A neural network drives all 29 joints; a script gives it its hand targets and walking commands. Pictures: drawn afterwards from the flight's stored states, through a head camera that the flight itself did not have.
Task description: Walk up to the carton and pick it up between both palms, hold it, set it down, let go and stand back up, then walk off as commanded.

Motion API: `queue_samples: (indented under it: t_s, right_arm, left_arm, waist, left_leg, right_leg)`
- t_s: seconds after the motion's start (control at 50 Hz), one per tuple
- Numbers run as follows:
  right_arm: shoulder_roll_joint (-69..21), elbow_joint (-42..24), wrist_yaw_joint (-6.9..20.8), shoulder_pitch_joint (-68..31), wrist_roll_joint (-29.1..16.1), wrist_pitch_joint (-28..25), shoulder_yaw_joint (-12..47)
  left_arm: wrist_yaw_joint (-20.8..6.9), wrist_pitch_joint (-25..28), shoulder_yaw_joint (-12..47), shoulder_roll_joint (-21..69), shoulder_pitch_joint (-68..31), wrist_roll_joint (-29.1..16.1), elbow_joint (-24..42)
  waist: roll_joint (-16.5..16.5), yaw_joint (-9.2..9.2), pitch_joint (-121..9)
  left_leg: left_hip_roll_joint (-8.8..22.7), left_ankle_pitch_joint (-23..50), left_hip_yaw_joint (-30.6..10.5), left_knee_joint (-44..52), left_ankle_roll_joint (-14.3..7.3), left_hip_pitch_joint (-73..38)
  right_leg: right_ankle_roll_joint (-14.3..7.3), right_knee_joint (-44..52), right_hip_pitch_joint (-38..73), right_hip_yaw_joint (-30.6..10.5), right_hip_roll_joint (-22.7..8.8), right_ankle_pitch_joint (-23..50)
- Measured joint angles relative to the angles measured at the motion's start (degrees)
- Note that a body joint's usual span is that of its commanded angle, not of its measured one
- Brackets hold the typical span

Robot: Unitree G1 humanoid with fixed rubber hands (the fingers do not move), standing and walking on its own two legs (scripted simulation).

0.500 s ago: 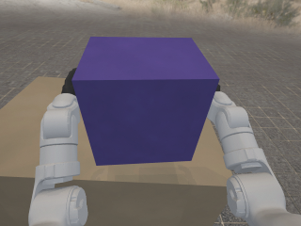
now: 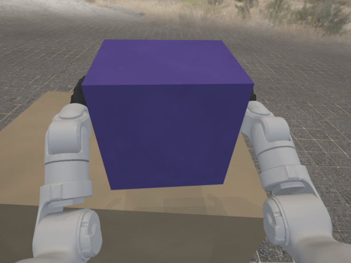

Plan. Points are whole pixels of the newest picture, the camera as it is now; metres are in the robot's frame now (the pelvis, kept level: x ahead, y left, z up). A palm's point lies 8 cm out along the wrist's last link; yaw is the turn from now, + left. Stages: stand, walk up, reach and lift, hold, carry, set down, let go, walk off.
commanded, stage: hold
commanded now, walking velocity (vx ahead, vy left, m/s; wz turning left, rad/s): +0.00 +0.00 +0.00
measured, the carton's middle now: (166, 115) +0.38 +0.01 +0.22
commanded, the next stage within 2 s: none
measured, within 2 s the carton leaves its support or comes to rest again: neither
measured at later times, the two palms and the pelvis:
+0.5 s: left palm (82, 110) +0.36 +0.19 +0.24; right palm (244, 107) +0.37 -0.17 +0.25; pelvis +0.01 +0.00 +0.00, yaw +0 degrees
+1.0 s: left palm (81, 110) +0.36 +0.19 +0.24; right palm (245, 107) +0.37 -0.17 +0.25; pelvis +0.01 +0.00 +0.00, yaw +0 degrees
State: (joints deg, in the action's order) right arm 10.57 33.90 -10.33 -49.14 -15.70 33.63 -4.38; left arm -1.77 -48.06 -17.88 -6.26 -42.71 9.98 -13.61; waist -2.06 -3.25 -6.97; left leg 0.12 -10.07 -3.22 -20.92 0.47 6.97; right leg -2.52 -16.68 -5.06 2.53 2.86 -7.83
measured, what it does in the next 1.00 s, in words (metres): stands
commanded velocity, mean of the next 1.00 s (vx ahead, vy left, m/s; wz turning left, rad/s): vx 0.00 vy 0.00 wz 0.00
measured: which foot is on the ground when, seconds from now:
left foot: down 0.00-1.00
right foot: down 0.00-1.00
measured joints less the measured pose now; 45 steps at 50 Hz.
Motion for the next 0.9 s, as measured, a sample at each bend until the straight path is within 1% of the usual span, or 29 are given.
queue_samples:
  t_s: [0.06, 0.26, 0.76, 0.9]
  right_arm:
    - [0.2, 1.0, 0.1, -0.5, 0.1, 0.0, 0.5]
    - [0.4, 0.7, -0.2, -0.2, -0.7, 0.1, 1.2]
    - [0.5, -3.7, -1.0, 2.0, -2.0, 1.4, 1.5]
    - [0.2, -3.7, -1.0, 2.0, -1.5, 1.6, 1.0]
  left_arm:
    - [0.0, -0.2, 0.0, -0.2, -0.5, 0.0, -0.8]
    - [0.0, -0.1, 0.1, -0.2, 0.2, -0.2, -0.5]
    - [-0.1, -1.4, 0.4, 0.5, 2.6, -0.1, 4.2]
    - [-0.2, -1.4, 0.1, 0.4, 2.0, -0.2, 3.5]
  waist:
    - [-0.1, 0.08, -0.2]
    - [0.3, 0.08, -0.4]
    - [0.4, -0.25, 0.1]
    - [0.2, -0.32, 0.0]
  left_leg:
    - [0.0, 0.2, 0.1, 0.2, 0.0, 0.2]
    - [0.0, 0.0, -0.2, 0.1, 0.1, 0.4]
    - [0.1, -0.9, -0.3, -0.5, 0.1, -0.4]
    - [0.0, -0.7, -0.2, -0.3, 0.0, -0.5]
  right_leg:
    - [0.0, -0.1, -0.4, -0.1, 0.0, 0.0]
    - [-0.1, 0.2, -0.3, 0.0, 0.1, 0.0]
    - [0.0, 0.1, 0.8, -0.4, 0.3, -0.6]
    - [0.1, 0.0, 0.7, -0.6, 0.3, -0.6]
